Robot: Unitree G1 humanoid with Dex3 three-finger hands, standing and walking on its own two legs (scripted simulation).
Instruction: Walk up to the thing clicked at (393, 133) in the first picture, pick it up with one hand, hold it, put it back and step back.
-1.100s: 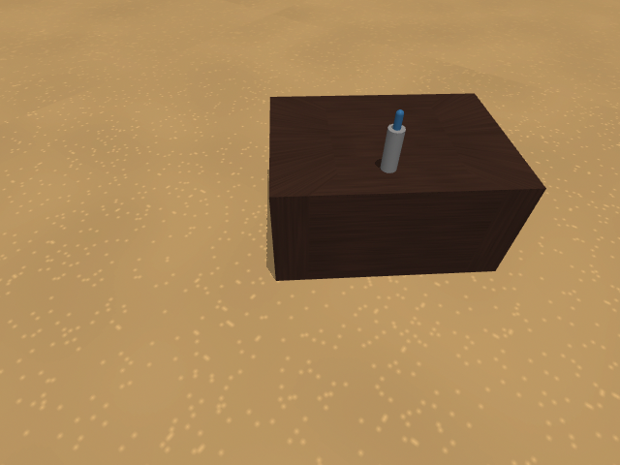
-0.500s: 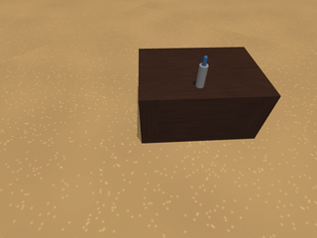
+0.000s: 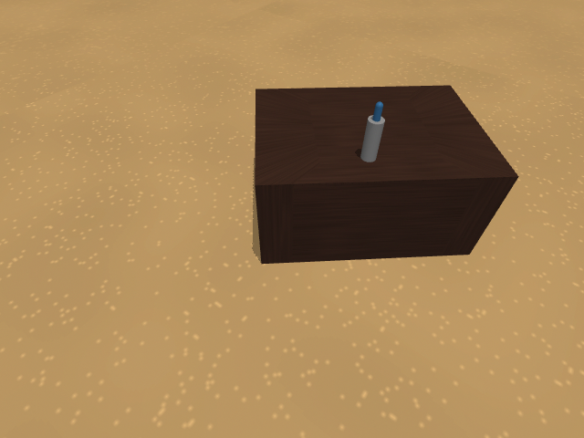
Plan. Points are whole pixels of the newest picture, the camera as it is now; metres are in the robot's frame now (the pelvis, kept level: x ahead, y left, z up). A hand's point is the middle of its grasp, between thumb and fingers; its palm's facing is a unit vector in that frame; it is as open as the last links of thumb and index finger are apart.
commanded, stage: stand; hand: right
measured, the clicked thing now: (373, 131) +1.09 -0.28 -0.22
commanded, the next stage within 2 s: walk up in 0.02 s
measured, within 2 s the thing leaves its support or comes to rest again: neither
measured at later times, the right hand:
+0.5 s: hand (529, 437) +0.18 -0.36 -0.16, palm faces -0.08 +0.93 -0.36, open 7.4 cm
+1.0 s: hand (483, 307) +0.39 -0.36 -0.15, palm faces -0.07 +0.92 -0.38, open 7.4 cm
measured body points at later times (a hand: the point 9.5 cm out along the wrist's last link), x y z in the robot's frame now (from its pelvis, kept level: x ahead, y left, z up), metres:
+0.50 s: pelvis +0.11 -0.08 -0.01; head +0.12 -0.09 +0.44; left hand +0.13 +0.25 -0.11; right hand +0.18 -0.41 -0.13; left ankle +0.13 +0.07 -0.69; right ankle +0.10 -0.18 -0.75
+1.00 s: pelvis +0.31 -0.09 -0.02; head +0.32 -0.09 +0.43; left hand +0.35 +0.24 -0.13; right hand +0.39 -0.41 -0.12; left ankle +0.29 +0.06 -0.75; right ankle +0.41 -0.23 -0.73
